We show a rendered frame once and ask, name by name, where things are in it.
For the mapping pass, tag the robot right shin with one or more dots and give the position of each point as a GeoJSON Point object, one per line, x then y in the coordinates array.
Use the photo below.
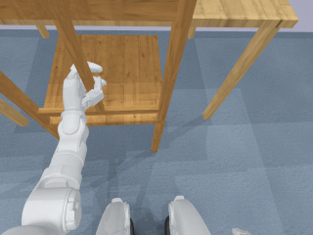
{"type": "Point", "coordinates": [174, 230]}

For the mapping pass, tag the robot left thigh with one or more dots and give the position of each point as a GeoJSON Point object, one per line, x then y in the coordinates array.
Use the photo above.
{"type": "Point", "coordinates": [115, 218]}

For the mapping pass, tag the robot left forearm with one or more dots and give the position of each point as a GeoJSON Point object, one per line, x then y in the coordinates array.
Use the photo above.
{"type": "Point", "coordinates": [68, 160]}

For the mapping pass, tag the left robot upper arm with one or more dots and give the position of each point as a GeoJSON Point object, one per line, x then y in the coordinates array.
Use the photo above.
{"type": "Point", "coordinates": [50, 211]}

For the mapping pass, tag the robot left hand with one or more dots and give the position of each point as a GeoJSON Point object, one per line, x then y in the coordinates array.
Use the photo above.
{"type": "Point", "coordinates": [74, 90]}

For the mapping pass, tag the table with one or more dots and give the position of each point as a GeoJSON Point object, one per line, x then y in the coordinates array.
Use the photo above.
{"type": "Point", "coordinates": [266, 15]}

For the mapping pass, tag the chair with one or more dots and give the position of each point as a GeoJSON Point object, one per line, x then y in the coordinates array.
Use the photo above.
{"type": "Point", "coordinates": [135, 92]}

